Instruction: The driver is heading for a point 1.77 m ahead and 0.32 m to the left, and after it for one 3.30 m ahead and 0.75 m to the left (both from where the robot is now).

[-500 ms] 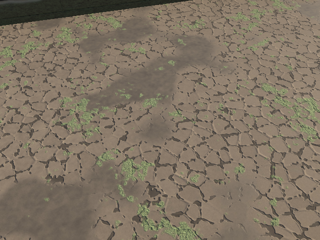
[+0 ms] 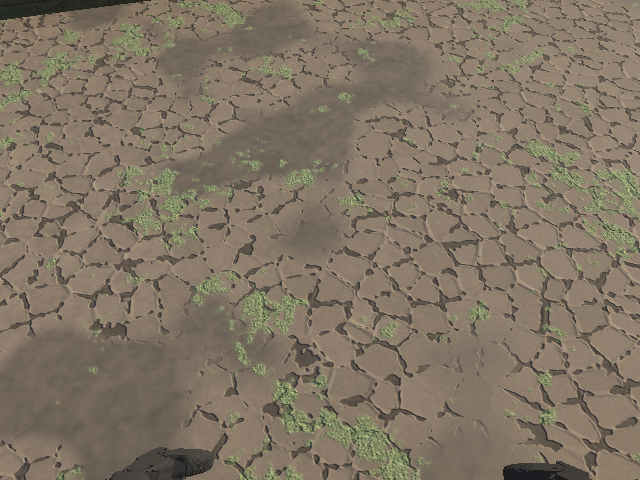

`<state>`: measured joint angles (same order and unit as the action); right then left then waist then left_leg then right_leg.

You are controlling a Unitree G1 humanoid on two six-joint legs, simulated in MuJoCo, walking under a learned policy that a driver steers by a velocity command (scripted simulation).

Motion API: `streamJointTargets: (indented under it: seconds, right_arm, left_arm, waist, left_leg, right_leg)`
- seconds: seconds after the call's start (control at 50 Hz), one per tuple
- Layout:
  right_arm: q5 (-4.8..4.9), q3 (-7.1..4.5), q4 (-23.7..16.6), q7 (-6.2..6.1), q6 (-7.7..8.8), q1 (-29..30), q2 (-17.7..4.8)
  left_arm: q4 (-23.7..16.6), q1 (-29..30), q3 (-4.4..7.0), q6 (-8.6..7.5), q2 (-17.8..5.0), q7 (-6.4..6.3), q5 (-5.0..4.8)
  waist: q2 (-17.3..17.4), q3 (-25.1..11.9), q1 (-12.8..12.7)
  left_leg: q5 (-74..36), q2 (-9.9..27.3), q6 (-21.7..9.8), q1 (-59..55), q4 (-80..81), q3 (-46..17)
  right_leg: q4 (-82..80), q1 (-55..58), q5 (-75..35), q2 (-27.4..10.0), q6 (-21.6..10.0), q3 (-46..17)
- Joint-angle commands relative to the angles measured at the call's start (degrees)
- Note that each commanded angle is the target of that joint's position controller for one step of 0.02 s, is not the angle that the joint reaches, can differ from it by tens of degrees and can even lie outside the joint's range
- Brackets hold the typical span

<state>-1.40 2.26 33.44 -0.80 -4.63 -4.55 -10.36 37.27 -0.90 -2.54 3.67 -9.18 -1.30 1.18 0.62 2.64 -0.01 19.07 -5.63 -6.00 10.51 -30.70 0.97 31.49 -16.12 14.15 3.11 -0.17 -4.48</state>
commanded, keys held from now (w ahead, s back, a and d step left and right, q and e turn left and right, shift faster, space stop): w+shift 1.00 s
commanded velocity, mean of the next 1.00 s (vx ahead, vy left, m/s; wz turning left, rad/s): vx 0.94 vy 0.00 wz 0.00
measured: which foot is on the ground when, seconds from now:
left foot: down 0.00-1.00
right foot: down 0.00-1.00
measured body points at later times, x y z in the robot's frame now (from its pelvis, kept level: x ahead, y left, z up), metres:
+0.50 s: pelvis -0.03 -0.04 +0.00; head -0.03 -0.04 +0.45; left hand +0.23 +0.14 -0.05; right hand +0.19 -0.24 -0.07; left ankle -0.03 +0.05 -0.73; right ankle +0.03 -0.12 -0.73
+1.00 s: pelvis -0.04 -0.05 +0.00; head -0.05 -0.05 +0.45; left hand +0.24 +0.13 -0.03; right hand +0.19 -0.25 -0.05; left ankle -0.03 +0.05 -0.73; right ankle +0.03 -0.12 -0.73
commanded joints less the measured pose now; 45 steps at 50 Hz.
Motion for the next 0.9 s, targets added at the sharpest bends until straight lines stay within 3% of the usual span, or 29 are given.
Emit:
streamJointTargets:
  seconds: [0.02,0.06,0.08,0.16,0.22,0.24,0.38,0.4,0.5,0.54,0.62,0.64,0.7,0.84,0.9]
  right_arm:
    - [-0.33,-1.51,-5.7,-0.12,1.04,4.1,-4.1]
    - [-0.31,-1.45,-6.2,0.03,1.29,5.4,-3.4]
    - [-0.29,-1.25,-5.3,0.02,2.13,3.5,-2.6]
    - [0.38,-0.74,-6.4,0.55,2.60,6.7,-1.9]
    - [0.59,-0.70,-6.8,0.59,2.99,7.2,-2.0]
    - [0.94,-0.98,-6.8,0.70,3.24,7.0,-2.7]
    - [0.84,-0.95,-6.6,0.79,4.15,7.3,-1.7]
    - [0.85,-0.90,-6.5,0.80,4.32,7.2,-1.5]
    - [0.66,-1.00,-6.0,0.84,4.53,6.7,-1.5]
    - [0.39,-0.75,-6.9,1.41,4.69,7.5,-1.2]
    - [0.39,-0.79,-6.5,1.58,4.99,6.9,-1.6]
    - [0.71,-1.10,-6.6,1.75,4.96,8.0,-1.8]
    - [1.02,-1.18,-7.1,1.91,4.85,9.3,-2.3]
    - [1.02,-1.18,-7.1,1.91,4.81,8.9,-1.7]
    - [0.88,-1.22,-7.0,1.94,4.88,8.6,-1.7]
  left_arm:
    - [-5.3,5.7,1.19,-1.14,-3.8,0.04,-0.30]
    - [-5.7,7.3,1.08,-1.12,-3.2,0.20,-0.45]
    - [-5.2,5.4,0.81,-1.28,-2.5,-0.63,-0.66]
    - [-7.1,10.1,0.71,-0.97,-2.7,-0.05,-1.11]
    - [-7.7,10.5,0.57,-1.29,-2.7,0.37,-1.04]
    - [-7.4,10.0,1.06,-1.44,-4.4,0.18,-1.25]
    - [-8.6,11.1,0.64,-1.57,-3.3,0.32,-1.62]
    - [-8.5,10.5,0.62,-1.58,-3.4,0.31,-1.25]
    - [-9.2,11.1,0.66,-1.59,-4.1,0.52,-1.56]
    - [-9.6,11.8,0.77,-2.25,-5.4,1.15,-2.01]
    - [-9.9,11.5,0.69,-2.34,-5.3,1.29,-1.79]
    - [-10.2,12.7,0.78,-2.62,-5.0,1.36,-2.56]
    - [-10.3,12.5,0.64,-2.96,-4.8,1.62,-2.30]
    - [-10.9,13.0,0.56,-3.15,-5.7,1.74,-2.22]
    - [-11.3,13.6,0.54,-3.08,-5.7,1.84,-2.44]
  waist:
    - [-0.5,-9.6,0.3]
    - [-0.4,-10.3,0.4]
    - [-0.1,-14.5,1.1]
    - [0.1,-7.6,0.7]
    - [-0.1,-6.5,0.3]
    - [-0.6,-6.2,0.5]
    - [-1.4,-6.4,0.1]
    - [-1.8,-6.7,-0.1]
    - [-2.2,-6.9,0.2]
    - [-2.8,-6.0,0.8]
    - [-1.5,-7.3,0.7]
    - [-0.1,-8.1,1.0]
    - [1.4,-7.3,0.5]
    - [-2.6,-6.6,0.8]
    - [-2.3,-6.8,1.0]
  left_leg:
    - [-29.6,8.8,3.1,-6.3,0.9,-6.0]
    - [-27.2,8.5,3.5,-5.7,0.7,-5.5]
    - [-17.9,7.5,3.9,-6.5,1.1,-4.2]
    - [-7.5,8.4,3.5,-0.3,3.4,-5.2]
    - [-5.3,8.9,3.5,1.2,3.6,-5.6]
    - [-4.2,9.0,3.0,0.3,4.0,-6.4]
    - [-3.8,8.8,3.4,-0.8,2.8,-5.2]
    - [-4.5,8.5,3.4,-1.5,2.1,-4.8]
    - [-5.3,8.2,3.8,-3.1,0.3,-3.8]
    - [-4.7,8.0,4.3,-1.6,1.1,-3.5]
    - [-4.4,8.3,4.1,-2.6,1.6,-3.9]
    - [-1.8,8.7,3.7,-2.9,2.6,-4.7]
    - [1.6,9.9,3.2,-0.3,5.1,-6.5]
    - [-1.8,8.7,4.0,-1.9,2.2,-4.3]
    - [-2.5,8.6,4.1,-2.7,1.7,-4.1]
  right_leg:
    - [-0.7,1.7,-24.7,-3.3,-2.5,-0.3]
    - [-0.7,2.7,-25.6,-3.6,-2.5,-0.5]
    - [-0.8,5.8,-19.2,-3.5,-2.8,-1.9]
    - [-1.4,2.8,-11.6,-3.4,-2.4,-3.0]
    - [-1.6,2.2,-9.7,-3.3,-2.3,-3.3]
    - [-2.0,0.8,-9.3,-3.4,-2.3,-3.5]
    - [-4.2,-0.1,-6.3,-3.5,-1.9,-4.3]
    - [-4.7,-0.1,-6.0,-3.6,-1.9,-4.6]
    - [-7.2,-2.1,-2.3,-4.0,-1.9,-6.0]
    - [-9.6,-2.3,0.5,-4.5,-1.2,-8.2]
    - [-9.8,-1.5,0.4,-4.0,-0.7,-7.6]
    - [-9.0,-1.1,1.5,-3.6,-0.6,-6.9]
    - [-7.2,0.4,-1.1,-2.8,-0.2,-5.3]
    - [-10.2,-1.9,2.8,-4.0,-0.7,-7.6]
    - [-10.8,-2.5,3.2,-4.2,-0.6,-7.9]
